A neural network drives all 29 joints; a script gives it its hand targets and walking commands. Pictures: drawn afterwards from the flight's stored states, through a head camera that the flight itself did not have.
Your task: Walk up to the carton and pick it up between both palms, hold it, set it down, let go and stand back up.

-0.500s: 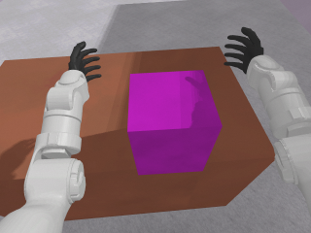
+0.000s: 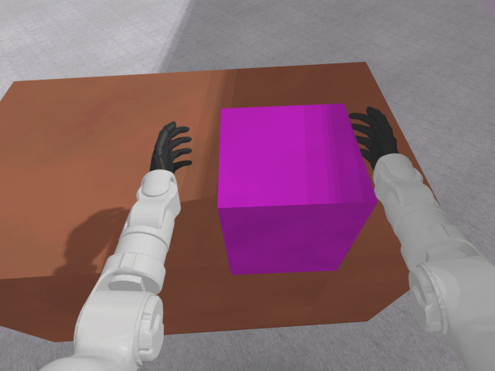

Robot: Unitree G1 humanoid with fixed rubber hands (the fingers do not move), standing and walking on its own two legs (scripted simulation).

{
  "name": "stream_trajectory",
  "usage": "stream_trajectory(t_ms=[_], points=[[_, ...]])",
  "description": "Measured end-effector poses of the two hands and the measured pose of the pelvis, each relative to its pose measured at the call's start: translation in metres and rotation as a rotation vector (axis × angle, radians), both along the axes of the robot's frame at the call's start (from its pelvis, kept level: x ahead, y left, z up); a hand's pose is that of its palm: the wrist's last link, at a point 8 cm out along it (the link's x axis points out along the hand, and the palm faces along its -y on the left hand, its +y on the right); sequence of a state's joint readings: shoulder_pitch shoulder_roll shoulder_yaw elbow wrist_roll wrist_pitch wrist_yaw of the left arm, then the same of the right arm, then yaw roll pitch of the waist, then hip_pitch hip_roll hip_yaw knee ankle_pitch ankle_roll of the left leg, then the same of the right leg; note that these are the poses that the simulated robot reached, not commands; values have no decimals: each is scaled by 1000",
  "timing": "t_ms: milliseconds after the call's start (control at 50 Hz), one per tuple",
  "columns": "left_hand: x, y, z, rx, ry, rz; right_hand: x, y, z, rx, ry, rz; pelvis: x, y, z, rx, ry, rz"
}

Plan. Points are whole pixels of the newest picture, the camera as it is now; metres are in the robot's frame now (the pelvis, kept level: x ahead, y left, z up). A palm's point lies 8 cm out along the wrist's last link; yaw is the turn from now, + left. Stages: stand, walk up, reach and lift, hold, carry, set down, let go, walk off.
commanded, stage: reach and lift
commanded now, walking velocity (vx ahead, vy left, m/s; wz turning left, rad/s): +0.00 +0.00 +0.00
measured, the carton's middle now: (283, 195) +0.41 -0.02 +0.01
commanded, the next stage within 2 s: none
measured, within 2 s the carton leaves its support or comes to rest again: neither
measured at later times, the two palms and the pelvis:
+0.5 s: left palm (183, 178) +0.42 +0.16 +0.05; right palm (373, 162) +0.45 -0.17 +0.07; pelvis +0.00 +0.00 -0.01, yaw -1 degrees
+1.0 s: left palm (193, 177) +0.42 +0.14 +0.06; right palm (370, 166) +0.43 -0.16 +0.07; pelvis +0.00 +0.00 +0.00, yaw -1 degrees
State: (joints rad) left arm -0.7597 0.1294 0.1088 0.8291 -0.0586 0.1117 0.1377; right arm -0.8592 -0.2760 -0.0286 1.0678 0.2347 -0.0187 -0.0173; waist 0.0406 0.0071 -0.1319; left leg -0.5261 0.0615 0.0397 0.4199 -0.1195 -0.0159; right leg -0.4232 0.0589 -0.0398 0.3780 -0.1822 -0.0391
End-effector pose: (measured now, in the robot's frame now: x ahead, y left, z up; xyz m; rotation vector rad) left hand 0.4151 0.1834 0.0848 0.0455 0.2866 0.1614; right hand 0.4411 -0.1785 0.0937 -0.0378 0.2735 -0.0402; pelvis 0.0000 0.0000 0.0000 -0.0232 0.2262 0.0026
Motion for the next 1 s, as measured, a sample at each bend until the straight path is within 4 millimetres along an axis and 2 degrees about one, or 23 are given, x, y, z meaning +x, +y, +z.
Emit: stream_trajectory(t_ms=[160, 380, 680, 780, 880, 1000], points=[[-2, -11, -20, -13, -8, -7, -3, -2, -11, -18, -3, -10, 1, -1, -3, 6, 25, -13], [3, -19, -30, -10, -28, -7, 4, 6, -25, 11, 6, -14, -3, -2, -9, 0, 76, -11], [8, -36, -37, -43, -46, -26, 6, 10, -26, 2, -26, -17, -2, -4, -8, 8, 98, -19], [10, -46, -31, -36, -75, -30, 5, 12, -25, 12, -40, -29, -1, -3, -7, 8, 94, -22], [10, -47, -30, -36, -62, -11, 0, 13, -26, 7, -45, -49, -1, -3, -4, 13, 63, -32], [4, -45, -26, 6, -94, -28, -9, 16, -19, -36, -99, -39, 4, -2, 3, 18, 9, -30]])
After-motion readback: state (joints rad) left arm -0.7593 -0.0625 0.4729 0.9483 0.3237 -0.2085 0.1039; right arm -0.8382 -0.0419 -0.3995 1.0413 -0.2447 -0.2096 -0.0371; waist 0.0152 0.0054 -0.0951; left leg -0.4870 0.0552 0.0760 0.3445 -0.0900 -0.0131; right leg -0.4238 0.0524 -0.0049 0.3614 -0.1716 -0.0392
